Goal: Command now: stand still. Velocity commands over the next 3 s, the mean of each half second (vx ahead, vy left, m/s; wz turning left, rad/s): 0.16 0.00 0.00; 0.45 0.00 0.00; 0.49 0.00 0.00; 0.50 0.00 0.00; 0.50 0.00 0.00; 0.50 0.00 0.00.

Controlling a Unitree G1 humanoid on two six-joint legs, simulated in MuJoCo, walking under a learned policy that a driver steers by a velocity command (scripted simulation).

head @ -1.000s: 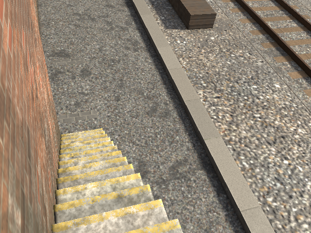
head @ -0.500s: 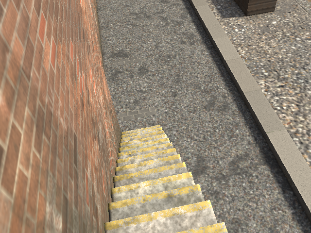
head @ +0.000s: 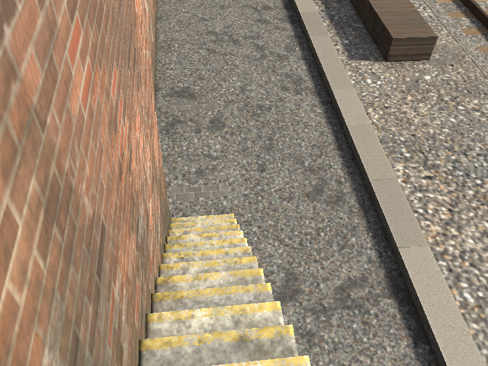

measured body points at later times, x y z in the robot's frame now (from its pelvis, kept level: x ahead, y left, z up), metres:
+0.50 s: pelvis +0.03 -0.03 -0.01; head +0.02 -0.04 +0.44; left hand +0.09 +0.18 -0.15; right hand -0.09 -0.26 -0.16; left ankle -0.08 +0.05 -0.74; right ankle +0.00 -0.21 -0.74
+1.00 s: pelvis +0.13 -0.02 -0.07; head +0.15 +0.00 +0.38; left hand +0.22 +0.19 -0.21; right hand -0.01 -0.26 -0.19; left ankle +0.00 +0.10 -0.67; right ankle +0.00 -0.19 -0.73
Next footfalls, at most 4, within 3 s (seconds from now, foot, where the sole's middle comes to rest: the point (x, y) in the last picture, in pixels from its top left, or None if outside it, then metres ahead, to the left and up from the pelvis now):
1.38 left None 0.52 0.20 -1.19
1.44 right None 0.39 -0.03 -1.03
1.82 right None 0.46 -0.04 -1.19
2.38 left None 0.65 0.28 -1.39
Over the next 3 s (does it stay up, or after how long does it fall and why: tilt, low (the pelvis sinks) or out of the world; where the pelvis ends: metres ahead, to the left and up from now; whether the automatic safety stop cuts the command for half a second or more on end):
stays up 0.79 0.11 -0.72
